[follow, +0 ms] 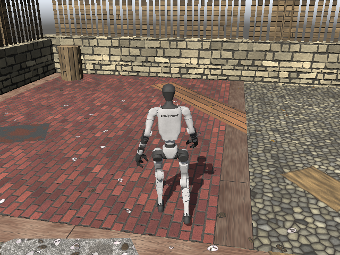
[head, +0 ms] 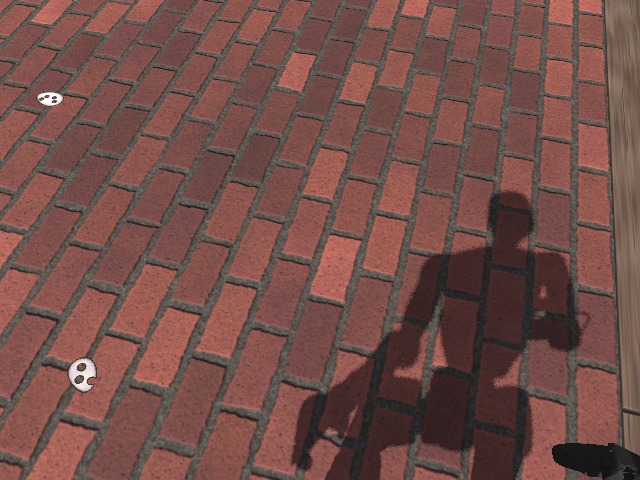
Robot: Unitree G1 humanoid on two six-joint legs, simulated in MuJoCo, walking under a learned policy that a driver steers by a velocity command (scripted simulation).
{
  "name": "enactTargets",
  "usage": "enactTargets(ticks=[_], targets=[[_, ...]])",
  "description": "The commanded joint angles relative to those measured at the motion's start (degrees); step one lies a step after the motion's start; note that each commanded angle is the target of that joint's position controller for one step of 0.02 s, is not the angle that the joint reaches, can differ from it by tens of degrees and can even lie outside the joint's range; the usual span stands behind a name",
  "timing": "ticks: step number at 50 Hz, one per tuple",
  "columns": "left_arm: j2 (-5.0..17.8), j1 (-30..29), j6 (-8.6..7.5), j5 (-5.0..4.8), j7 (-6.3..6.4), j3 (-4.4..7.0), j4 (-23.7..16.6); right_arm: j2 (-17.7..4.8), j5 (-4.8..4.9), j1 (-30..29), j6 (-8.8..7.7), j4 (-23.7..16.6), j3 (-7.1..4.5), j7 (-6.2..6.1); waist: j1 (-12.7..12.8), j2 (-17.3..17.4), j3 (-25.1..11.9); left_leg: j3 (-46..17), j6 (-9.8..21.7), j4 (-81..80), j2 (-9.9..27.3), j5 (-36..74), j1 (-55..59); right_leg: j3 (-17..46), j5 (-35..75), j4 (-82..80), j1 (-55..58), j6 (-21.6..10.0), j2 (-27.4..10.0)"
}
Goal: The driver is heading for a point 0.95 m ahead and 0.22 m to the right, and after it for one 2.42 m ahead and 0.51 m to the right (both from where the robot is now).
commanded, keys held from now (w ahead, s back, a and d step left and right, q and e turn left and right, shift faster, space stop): w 0.06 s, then w+e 0.64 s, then w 0.30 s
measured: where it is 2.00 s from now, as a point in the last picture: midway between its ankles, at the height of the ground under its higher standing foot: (469, 238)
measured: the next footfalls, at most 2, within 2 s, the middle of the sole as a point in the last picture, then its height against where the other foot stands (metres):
right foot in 0.50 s outside the picture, level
left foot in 0.98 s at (370, 344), level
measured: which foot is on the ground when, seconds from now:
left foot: down 0.00-0.50, up 0.52-0.96, down 0.98-1.00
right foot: up 0.00-0.48, down 0.50-0.98, up 1.00-1.00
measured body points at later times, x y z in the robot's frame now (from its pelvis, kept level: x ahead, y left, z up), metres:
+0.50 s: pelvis +0.27 -0.04 -0.01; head +0.31 -0.05 +0.44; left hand +0.51 +0.16 -0.10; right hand +0.25 -0.33 -0.14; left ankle +0.10 +0.10 -0.71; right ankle +0.38 -0.15 -0.73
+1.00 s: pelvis +0.57 -0.09 +0.00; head +0.59 -0.10 +0.45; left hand +0.71 +0.17 -0.12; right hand +0.68 -0.40 -0.07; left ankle +0.71 -0.03 -0.73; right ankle +0.38 -0.15 -0.72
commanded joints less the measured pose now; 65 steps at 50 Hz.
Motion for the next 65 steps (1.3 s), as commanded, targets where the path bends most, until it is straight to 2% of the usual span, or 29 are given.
enactTargets(ticks=[1, 2, 3, 6, 10, 14, 18, 20, 22, 24, 25, 26, 27, 28, 29, 30, 31, 35, 40, 45, 48, 49, 50, 51, 52, 54, 55, 59, 65], targets=[[7.63, -4.87, -2.75, -1.34, -0.39, 0.97, -7.0, -10.59, 0.14, 16.45, -0.2, 1.06, -3.39, -0.44, -8.89, 6.86, -11.66, -28.82, 12.35, -16.48, 18.19, -3.62, 36.77, 4.82, 0.63, 22.87, -34.96, -2.27, -1.95], [6.95, -6.25, -2.53, -0.42, -0.05, 1.01, -6.98, -8.76, -0.06, 12.77, -0.36, 1.01, -2.83, -0.22, -6.88, 4.17, -7.35, -23.24, 11.07, -18.3, 15.56, -0.44, 28.89, 4.15, 4.93, 19.02, -33.03, -2.16, -3.75], [6.83, -5.57, -1.82, 0.28, 0.16, 1.35, -6.59, -6.94, -0.45, 10.32, -0.74, 0.73, -2.32, 0.0, -4.77, 5.05, -5.49, -19.53, 10.18, -20.3, 13.63, 3.18, 23.06, 4.71, 8.02, 15.95, -29.25, -2.04, -5.27], [3.85, -2.62, 0.54, 0.06, 0.19, 0.91, -5.14, -6.86, -0.71, 8.55, -2.24, 1.79, -2.64, 0.01, -2.02, 4.96, -4.19, -12.89, 10.84, -25.56, 12.98, 7.29, 16.85, 5.1, 14.16, 13.45, -25.28, -0.79, -5.77], [3.28, -8.36, 1.01, 0.08, 0.29, 1.01, -6.71, -7.46, -1.36, 11.15, -2.97, 4.67, -3.04, -1.03, -3.49, 2.89, -1.04, -5.35, 9.25, -27.68, 12.63, 10.84, 18.98, 8.01, 25.48, 3.75, -30.65, 0.04, -4.49], [1.99, -14.43, 0.51, 0.14, -0.86, 0.47, -8.65, -8.65, -0.98, 12.14, -2.89, 6.29, -3.26, -1.78, -5.79, 2.46, 1.09, 1.04, 7.0, -28.89, 12.24, 11.14, 21.17, 5.4, 34.65, -8.08, -29.21, -0.71, -2.5], [1.2, -20.19, 0.44, 0.19, -2.22, -0.15, -11.96, -9.47, -0.26, 15.45, -1.75, 8.82, -3.71, -2.21, -8.22, 1.54, 3.24, 3.83, 6.16, -26.67, 14.69, 14.1, 29.52, 3.16, 31.87, -14.41, -32.01, -2.42, -1.78], [1.58, -21.4, 0.41, 0.21, -2.99, -0.07, -13.63, -10.16, 0.2, 15.72, -0.79, 9.48, -4.02, -2.47, -8.01, 2.13, 3.17, 4.83, 5.31, -23.34, 15.86, 20.62, 33.56, 1.27, 26.31, -15.83, -32.32, -3.79, -0.9], [3.09, -19.19, 0.54, 0.2, -3.46, 0.68, -14.45, -11.76, 0.39, 14.37, 0.14, 9.14, -4.45, -3.06, -5.87, 4.24, 0.26, 6.74, 3.83, -16.31, 15.84, 39.74, 35.29, -2.45, 20.06, -15.97, -26.49, -5.81, 2.24], [7.15, -6.76, 0.8, 0.12, -3.06, 3.09, -12.07, -12.44, 0.49, 12.95, 1.17, 8.55, -4.46, -3.83, 1.26, 4.54, -7.35, 9.44, 1.27, 1.58, 13.28, 52.07, 31.73, -4.91, 19.77, -18.73, -8.69, -8.97, 7.17], [11.83, 2.79, 1.18, 0.06, -2.03, 5.04, -10.22, -11.25, -0.09, 13.6, 0.84, 7.52, -3.78, -4.19, 5.34, -0.15, -13.2, 9.51, -1.1, 18.0, 10.98, 38.31, 18.89, 4.75, 21.77, -20.08, 9.39, -12.33, 2.43], [17.67, 3.65, 1.16, -0.61, -1.51, 6.09, -10.14, -2.52, -1.96, 19.75, -0.96, 4.84, -0.95, -2.89, -0.69, -15.47, -18.62, 5.98, -5.17, 39.16, -1.21, -16.21, -8.49, 36.47, 14.21, -23.46, 30.74, -23.37, -12.58], [13.28, 5.61, 0.7, -0.25, -1.44, 4.7, -11.24, -6.07, -0.19, 14.62, -3.41, 4.71, -1.27, -1.91, 3.19, -9.45, -25.21, -6.79, -4.32, 45.98, -2.87, -24.29, -15.7, 49.31, 9.66, -31.56, 35.39, -24.91, -15.66], [10.53, 3.83, 0.37, 0.31, -1.31, 3.93, -11.1, -8.76, 1.96, 8.95, -4.73, 2.78, -2.02, -1.28, 4.22, -7.02, -17.64, -7.92, -2.93, 45.42, 0.27, -19.58, -20.1, 40.59, 13.23, -32.58, 30.86, -21.81, -13.92], [9.29, 0.25, 0.2, 0.14, -1.17, 3.55, -11.75, -8.2, 1.62, 7.08, -5.42, 2.15, -1.67, -1.43, 2.05, -2.52, -12.35, -7.3, -2.2, 40.54, 2.78, -14.76, -18.91, 33.66, 17.89, -32.65, 22.44, -19.87, -11.5], [7.49, -3.67, 0.3, 0.21, -1.08, 3.0, -12.65, -8.41, 0.13, 6.2, -5.45, 2.38, -2.02, -1.83, -0.32, -0.27, -8.26, -6.75, -2.53, 35.44, 4.44, -12.4, -15.71, 28.62, 23.71, -33.57, 13.91, -18.69, -9.48], [6.18, -5.98, 0.29, 0.92, -0.84, 2.45, -13.75, -8.95, -0.45, 7.15, -4.85, 2.37, -2.51, -1.94, -2.54, -1.6, -7.06, -7.06, -2.92, 32.93, 5.6, -10.84, -11.24, 25.73, 28.51, -34.89, 8.0, -18.49, -8.13], [7.86, -6.78, 0.21, 0.63, 0.2, 2.91, -14.54, -6.36, -1.19, 7.36, -2.5, 1.66, -2.15, -2.11, -4.6, -2.37, -4.02, -4.88, -6.29, 22.26, 5.32, -6.33, -7.48, 19.48, 34.68, -38.12, -2.73, -18.58, -5.25], [7.72, -2.45, 0.57, 0.3, 1.08, 2.67, -12.41, -3.71, -0.66, -2.04, -2.92, 0.2, -0.78, -1.14, 0.13, -4.8, -2.75, -2.94, -7.01, 1.57, 2.4, 15.35, -1.39, 13.12, 27.99, -37.93, -5.27, -13.9, -1.71], [8.29, 0.96, 0.93, 0.18, 0.94, 2.71, -10.28, -6.52, 0.0, -5.77, -3.82, -1.59, -1.62, -0.08, 1.13, -5.58, -1.07, -4.27, -3.73, -5.31, 1.82, 11.14, -3.12, 18.8, 25.45, -33.26, 4.23, -12.73, -6.9], [8.04, -0.71, 1.53, 0.38, 1.04, 2.64, -10.28, -8.51, -0.23, 1.94, -4.26, 0.2, -2.82, -0.23, -3.6, -6.6, -3.45, -1.78, -0.31, -8.75, -0.13, 6.49, 6.47, 18.45, 38.95, -25.18, 6.76, -10.51, -5.79], [6.17, -1.16, 1.53, 0.8, 0.98, 1.85, -10.91, -10.72, -0.82, 9.5, -4.45, 1.63, -3.72, -0.53, -7.08, -4.85, -9.82, -4.81, 2.46, -6.98, 3.51, 8.73, 18.6, 15.66, 40.65, -14.58, 3.34, -8.74, -2.61], [2.84, 3.65, 1.0, 1.02, 1.05, 0.67, -12.0, -15.41, -1.67, 17.54, -4.42, 2.59, -4.87, -0.7, -7.77, 5.1, -19.18, -22.08, 9.51, -6.41, 15.02, 6.18, 39.55, 10.5, 25.98, 4.79, -12.61, -5.01, 4.26], [1.54, 7.62, 0.21, 0.18, 0.95, 0.02, -11.63, -15.11, -0.61, 21.82, -3.72, 5.0, -5.1, 0.05, -7.36, 18.1, -22.54, -43.17, 14.73, -15.01, 21.84, -8.36, 47.99, 9.75, -5.67, 17.86, -27.17, -2.7, 8.95], [6.7, 2.69, -0.03, -0.58, 0.75, 1.07, -11.77, -10.58, 0.65, 20.23, -3.49, 4.72, -3.78, 0.04, -8.82, 10.81, -15.34, -42.15, 12.45, -17.33, 20.84, -19.4, 43.83, 12.28, -4.15, 22.93, -33.64, -3.02, 5.5], [7.2, -6.12, -0.26, 0.19, 0.64, 1.27, -13.9, -7.96, -0.23, 13.19, -2.65, 3.68, -2.62, -0.25, -7.4, 2.95, -4.46, -28.8, 9.65, -19.85, 16.5, -12.15, 29.11, 7.97, 5.25, 19.54, -33.76, -3.14, 0.68], [6.48, -6.59, -0.24, 0.7, 0.57, 1.46, -14.01, -6.88, -0.71, 11.45, -2.63, 3.56, -2.16, -0.22, -5.9, 3.09, -2.5, -25.07, 9.37, -21.32, 14.58, -6.75, 24.45, 7.63, 8.16, 16.25, -31.7, -2.93, -1.09], [3.3, -5.18, 0.53, 0.85, 0.57, 1.0, -13.6, -7.33, -0.24, 11.28, -3.24, 4.75, -2.11, -0.39, -3.7, 5.02, -2.68, -16.48, 10.23, -25.0, 11.96, 6.23, 19.46, 5.7, 12.8, 8.91, -27.96, -1.28, -2.97], [0.95, -15.75, -0.24, 0.9, -0.02, 0.0, -16.01, -9.55, 0.52, 15.23, -2.24, 7.61, -2.55, -1.3, -6.93, 3.4, -0.79, -7.64, 8.19, -26.21, 9.37, 13.29, 20.64, 3.34, 29.82, -11.35, -26.74, 0.01, -1.92]])
Keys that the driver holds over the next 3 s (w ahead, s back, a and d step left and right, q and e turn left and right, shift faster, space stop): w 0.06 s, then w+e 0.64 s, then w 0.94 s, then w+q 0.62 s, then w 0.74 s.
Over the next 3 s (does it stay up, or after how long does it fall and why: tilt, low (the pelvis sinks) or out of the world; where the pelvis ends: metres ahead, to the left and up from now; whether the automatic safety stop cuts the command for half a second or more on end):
stays up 1.62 -0.38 0.02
